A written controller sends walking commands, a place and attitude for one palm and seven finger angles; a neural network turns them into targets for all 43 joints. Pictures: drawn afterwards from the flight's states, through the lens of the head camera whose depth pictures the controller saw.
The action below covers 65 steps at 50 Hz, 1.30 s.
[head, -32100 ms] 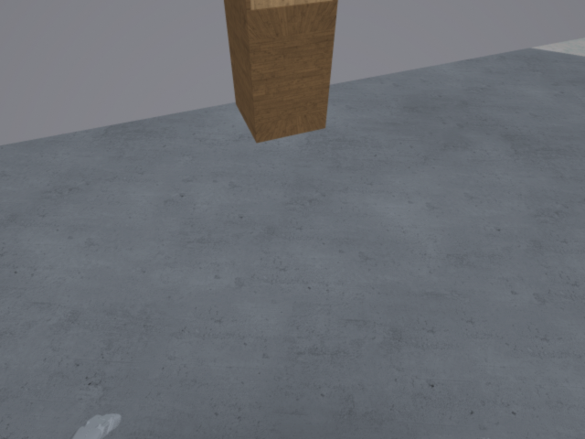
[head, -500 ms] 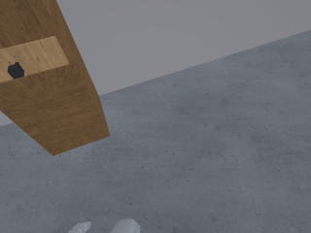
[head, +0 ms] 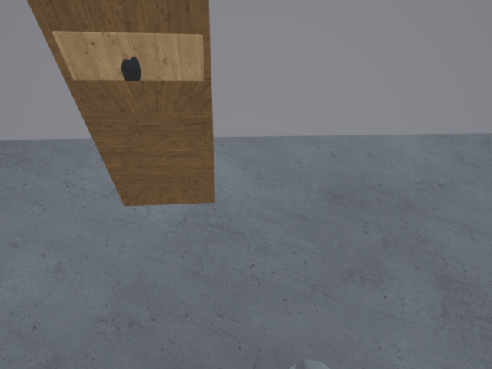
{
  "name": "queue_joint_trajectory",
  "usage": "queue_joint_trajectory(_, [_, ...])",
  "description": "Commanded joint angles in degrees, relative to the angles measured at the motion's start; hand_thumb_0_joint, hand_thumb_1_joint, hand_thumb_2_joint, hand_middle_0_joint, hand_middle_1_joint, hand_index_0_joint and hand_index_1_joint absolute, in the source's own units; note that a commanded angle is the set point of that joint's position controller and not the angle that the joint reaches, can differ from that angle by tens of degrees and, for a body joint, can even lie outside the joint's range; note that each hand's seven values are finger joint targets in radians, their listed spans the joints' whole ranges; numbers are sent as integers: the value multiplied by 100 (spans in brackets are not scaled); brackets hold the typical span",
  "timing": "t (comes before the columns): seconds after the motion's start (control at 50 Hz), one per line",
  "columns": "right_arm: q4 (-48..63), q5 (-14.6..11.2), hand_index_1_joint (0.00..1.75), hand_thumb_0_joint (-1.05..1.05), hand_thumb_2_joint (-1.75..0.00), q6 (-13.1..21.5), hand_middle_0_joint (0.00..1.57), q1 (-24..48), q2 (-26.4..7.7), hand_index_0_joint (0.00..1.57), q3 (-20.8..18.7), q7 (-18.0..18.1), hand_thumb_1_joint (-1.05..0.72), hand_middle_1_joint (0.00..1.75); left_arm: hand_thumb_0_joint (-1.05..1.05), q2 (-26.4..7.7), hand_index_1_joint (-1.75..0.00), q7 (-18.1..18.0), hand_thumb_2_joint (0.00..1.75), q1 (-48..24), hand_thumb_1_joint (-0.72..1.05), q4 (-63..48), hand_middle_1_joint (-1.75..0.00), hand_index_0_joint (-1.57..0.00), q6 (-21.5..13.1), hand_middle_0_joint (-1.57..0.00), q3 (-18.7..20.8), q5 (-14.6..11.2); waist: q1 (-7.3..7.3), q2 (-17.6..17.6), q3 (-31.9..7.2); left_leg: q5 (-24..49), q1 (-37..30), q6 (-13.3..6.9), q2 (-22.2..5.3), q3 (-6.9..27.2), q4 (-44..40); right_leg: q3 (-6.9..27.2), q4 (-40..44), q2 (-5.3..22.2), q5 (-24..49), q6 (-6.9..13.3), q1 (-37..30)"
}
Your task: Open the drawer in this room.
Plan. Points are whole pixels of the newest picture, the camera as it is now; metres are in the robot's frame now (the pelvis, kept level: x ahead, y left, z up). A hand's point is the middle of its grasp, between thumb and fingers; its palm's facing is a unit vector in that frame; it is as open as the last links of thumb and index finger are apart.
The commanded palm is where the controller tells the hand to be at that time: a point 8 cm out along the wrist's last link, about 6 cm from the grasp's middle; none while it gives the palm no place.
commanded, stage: turn to face it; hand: left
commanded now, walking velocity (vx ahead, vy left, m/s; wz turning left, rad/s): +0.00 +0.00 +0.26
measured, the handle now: (132, 66) +0.83 +0.40 -0.01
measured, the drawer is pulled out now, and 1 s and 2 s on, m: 0.00 0.00 0.00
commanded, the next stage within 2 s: take the last steps up to it in 0.06 s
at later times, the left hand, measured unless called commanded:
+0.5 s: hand out of the picture -0.01 +0.14 -0.15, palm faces +0.21 -0.95 -0.24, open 7.3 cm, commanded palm none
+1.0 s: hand (95, 352) +0.15 +0.29 -0.18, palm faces +0.21 -0.96 -0.16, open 7.4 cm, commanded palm none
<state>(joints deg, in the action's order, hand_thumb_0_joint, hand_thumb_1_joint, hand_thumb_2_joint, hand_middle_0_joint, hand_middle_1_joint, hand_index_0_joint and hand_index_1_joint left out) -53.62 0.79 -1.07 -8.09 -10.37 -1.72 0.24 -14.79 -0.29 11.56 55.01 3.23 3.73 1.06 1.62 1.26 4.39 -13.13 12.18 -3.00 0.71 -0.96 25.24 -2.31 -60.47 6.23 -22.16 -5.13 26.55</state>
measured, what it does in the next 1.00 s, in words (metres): walks ahead: right foot, then left foot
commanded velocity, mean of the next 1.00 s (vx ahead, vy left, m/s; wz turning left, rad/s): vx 0.25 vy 0.03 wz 0.07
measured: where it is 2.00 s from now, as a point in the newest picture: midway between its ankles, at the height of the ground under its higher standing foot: (206, 339)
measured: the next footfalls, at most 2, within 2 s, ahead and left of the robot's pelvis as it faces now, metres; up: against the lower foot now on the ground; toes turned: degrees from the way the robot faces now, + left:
right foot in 0.20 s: +0.04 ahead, -0.14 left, +0.00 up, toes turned -2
left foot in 0.76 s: +0.16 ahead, +0.17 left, +0.00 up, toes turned +17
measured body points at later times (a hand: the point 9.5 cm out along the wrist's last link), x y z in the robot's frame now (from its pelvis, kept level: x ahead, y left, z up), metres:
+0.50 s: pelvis +0.03 -0.04 +0.00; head +0.04 -0.07 +0.45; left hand -0.02 +0.19 -0.13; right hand +0.08 -0.28 -0.16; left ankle +0.00 +0.13 -0.65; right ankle +0.00 -0.14 -0.74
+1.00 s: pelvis +0.16 +0.10 +0.00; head +0.17 +0.13 +0.45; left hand +0.14 +0.34 -0.17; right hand +0.25 -0.13 -0.13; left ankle +0.12 +0.16 -0.74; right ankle +0.18 -0.04 -0.65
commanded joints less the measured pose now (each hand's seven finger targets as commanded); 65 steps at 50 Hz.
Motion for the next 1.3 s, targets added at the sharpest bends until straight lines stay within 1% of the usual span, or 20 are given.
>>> queue_joint_trajectory(0.0, [137,39,30,0,-90,83,20,-437,-1132,20,-334,80,-90,30,0,-242,-30,-62,90,-129,90,-390,-30,-20,-122,-20,12,-39,-289,-894,-473,2222,-511,-725,-1484,1338,-712,38,691,-69,-238,-5,27])
queue_joint_trajectory(0.14, [-20,11,30,0,-90,65,20,-254,-1006,20,-341,78,-90,30,0,-138,-30,-101,90,395,90,-160,-30,-20,-306,-20,-34,-82,-19,-866,-840,2253,-134,-391,-1091,1401,-15,-181,3406,-340,884,149,-1601])
queue_joint_trajectory(0.16, [-53,-31,30,0,-90,84,20,-335,-826,20,-310,58,-90,30,0,-271,-30,-119,90,552,90,-75,-30,-20,-374,-20,-25,-62,31,-537,-962,1359,330,-124,-802,1224,309,72,4035,-75,1345,207,-2327])
queue_joint_trajectory(0.18, [4,-78,30,0,-90,99,20,-445,-475,20,-249,21,-90,30,0,-697,-30,-154,90,714,90,-29,-30,-20,-445,-20,51,24,70,758,-1072,-317,1323,233,-152,562,1218,1257,4395,1061,1418,546,-3087])
queue_joint_trajectory(0.2, [168,-38,30,0,-90,43,20,-192,-485,20,-260,16,-90,30,0,-1007,-30,-139,90,837,90,-68,-30,-20,-431,-20,105,47,239,1430,-651,-2053,1871,412,237,270,2264,2261,4818,2030,1074,1194,-2606])
queue_joint_trajectory(0.22, [126,38,30,0,-90,-25,20,-129,-715,20,-331,-8,-90,30,0,-899,-30,-129,90,795,90,-96,-30,-20,-402,-20,78,11,217,811,-307,-1896,2041,388,53,529,3055,2137,4990,2031,365,1409,-2163])
queue_joint_trajectory(0.24, [21,79,30,0,-90,-61,20,-207,-773,20,-370,-39,-90,30,0,-730,-30,-136,90,595,90,-94,-30,-20,-457,-20,125,-2,112,1269,-17,-1504,2268,372,-141,668,3476,2064,5180,1789,-251,1283,-1857])
queue_joint_trajectory(0.32, [-312,92,30,0,-90,-28,20,-548,-575,20,-367,-170,-90,30,0,-222,-30,-85,90,656,90,-17,-30,-20,-624,-20,-12,-33,-55,648,94,-147,2325,500,-290,350,4006,818,5098,1063,276,819,-2045])
queue_joint_trajectory(0.54, [-113,68,30,0,-90,70,20,173,-333,20,-246,-242,-90,30,0,-157,-30,-94,90,1728,90,578,-30,-20,-782,-20,-28,71,204,795,366,56,2630,582,-646,-121,2670,333,5152,1307,1172,1117,-2543])
queue_joint_trajectory(0.64, [-43,24,30,0,-90,205,20,359,-157,20,-140,-273,-90,30,0,-283,-30,-98,90,1729,90,780,-30,-20,-724,-20,0,95,209,1028,326,-284,1359,384,-417,-523,1261,10,4780,1273,1701,1099,-2117])
queue_joint_trajectory(0.68, [-188,30,30,0,-90,284,20,-120,-256,20,-171,-231,-90,30,0,-317,-30,-95,90,1587,90,808,-30,-20,-683,-20,20,69,-54,894,101,-114,274,301,-244,-724,652,-192,4224,1143,1785,987,-1731])
queue_joint_trajectory(0.7, [-402,46,30,0,-90,349,20,-823,-419,20,-209,-186,-90,30,0,-278,-30,-91,90,1458,90,791,-30,-20,-666,-20,22,50,-400,535,-259,61,-726,270,-160,-729,183,-478,3338,881,2031,850,-1451])
queue_joint_trajectory(0.72, [-645,74,30,0,-90,408,20,-1664,-929,20,-330,-106,-90,30,0,-40,-30,-56,90,1584,90,752,-30,-20,-659,-20,-29,12,-701,-582,-977,88,-2047,93,-804,-15,22,-807,1899,461,1443,637,-831])
queue_joint_trajectory(0.74, [-816,79,30,0,-90,447,20,-2345,-1517,20,-488,-16,-90,30,0,292,-30,-17,90,1600,90,597,-30,-20,-663,-20,-101,-36,-889,-2059,-1368,579,-2838,-413,-2258,2114,-495,-841,211,-294,-1143,390,575])
queue_joint_trajectory(0.76, [-876,22,30,0,-90,366,20,-2446,-1601,20,-478,43,-90,30,0,248,-30,-59,90,1279,90,453,-30,-20,-638,-20,-93,-11,-894,-1783,-1230,732,-2608,-684,-2543,2309,-852,-184,-591,-230,-1306,556,950])
queue_joint_trajectory(0.82, [-622,27,30,0,-90,445,20,-1208,-745,20,-275,103,-90,30,0,264,-30,17,90,829,90,607,-30,-20,-595,-20,-31,9,-424,-775,-53,905,-886,-616,-2095,1271,-1169,117,-1168,293,4,569,908])
queue_joint_trajectory(0.9, [-642,27,30,0,-90,624,20,-1224,-272,20,-218,125,-90,30,0,512,-30,57,90,1099,90,670,-30,-20,-466,-20,-15,68,-83,-502,-28,1897,-534,-411,-1640,311,-1400,19,-835,166,737,427,650])
queue_joint_trajectory(1.02, [-757,2,30,0,-90,654,20,-1510,-278,20,-144,178,-90,30,0,338,-30,91,90,388,90,308,-30,-20,-353,-20,27,54,-55,-773,146,3355,-1057,-193,-1526,-7,-1284,-4,-513,10,1294,368,1402])
queue_joint_trajectory(1.18, [-1089,84,30,0,-90,583,20,-2197,-373,20,-129,234,-90,30,0,378,-30,119,90,-976,90,-219,-30,-20,-405,-20,-121,-9,-396,-507,408,4770,-1704,-325,-1642,-89,-923,-428,1528,-210,1128,579,1098])
queue_joint_trajectory(1.28, [-1164,-1,30,0,-90,489,20,-2041,-564,20,-170,244,-90,30,0,166,-30,45,90,213,90,142,-30,-20,-515,-20,-89,-7,93,-653,-392,6050,-1557,-113,-1459,-346,540,-743,2747,-732,1262,881,-1056])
